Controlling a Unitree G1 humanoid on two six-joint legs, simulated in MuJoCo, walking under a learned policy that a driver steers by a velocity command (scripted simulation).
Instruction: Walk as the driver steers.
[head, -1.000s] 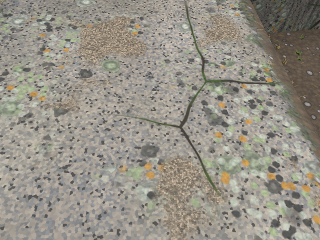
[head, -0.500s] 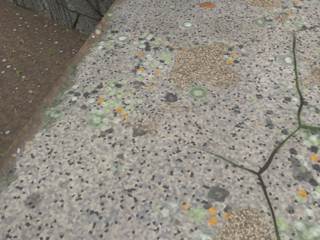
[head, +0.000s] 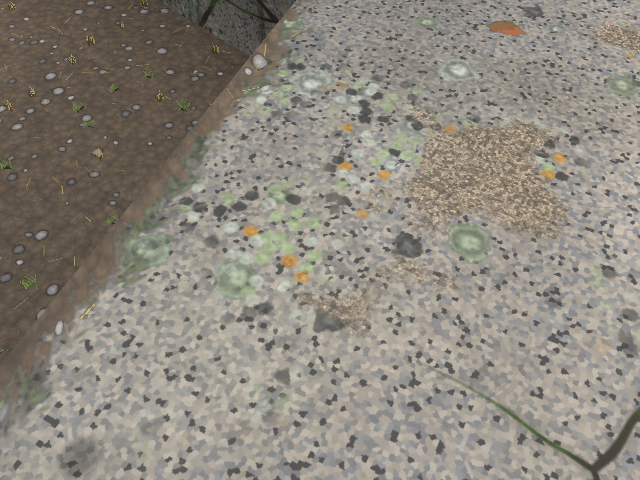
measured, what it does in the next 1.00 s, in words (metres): walks ahead, turning right: right foot, then left foot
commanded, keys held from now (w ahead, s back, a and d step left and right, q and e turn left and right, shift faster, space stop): w+e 0.90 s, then w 0.10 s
